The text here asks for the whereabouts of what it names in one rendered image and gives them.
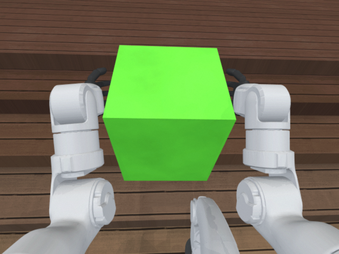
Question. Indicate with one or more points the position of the carton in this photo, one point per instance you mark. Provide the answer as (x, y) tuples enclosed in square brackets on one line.
[(168, 112)]

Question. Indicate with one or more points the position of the right robot thigh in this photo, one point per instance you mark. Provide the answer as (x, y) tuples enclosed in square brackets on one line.
[(215, 234)]

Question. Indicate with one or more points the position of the left robot hand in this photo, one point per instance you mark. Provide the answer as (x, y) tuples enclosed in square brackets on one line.
[(94, 76)]

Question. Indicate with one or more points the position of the robot left forearm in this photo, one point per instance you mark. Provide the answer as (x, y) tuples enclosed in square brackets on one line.
[(74, 111)]

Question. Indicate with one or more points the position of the right robot hand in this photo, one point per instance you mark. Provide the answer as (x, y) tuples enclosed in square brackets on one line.
[(240, 77)]

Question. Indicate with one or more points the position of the robot right upper arm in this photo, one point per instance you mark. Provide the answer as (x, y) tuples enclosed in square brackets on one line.
[(272, 205)]

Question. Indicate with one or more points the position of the robot right forearm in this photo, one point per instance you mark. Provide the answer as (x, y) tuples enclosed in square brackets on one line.
[(266, 109)]

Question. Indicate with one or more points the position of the right robot shin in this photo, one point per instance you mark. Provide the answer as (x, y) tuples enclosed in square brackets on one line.
[(195, 238)]

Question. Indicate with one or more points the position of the robot left upper arm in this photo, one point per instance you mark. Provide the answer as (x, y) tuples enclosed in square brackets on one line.
[(78, 210)]

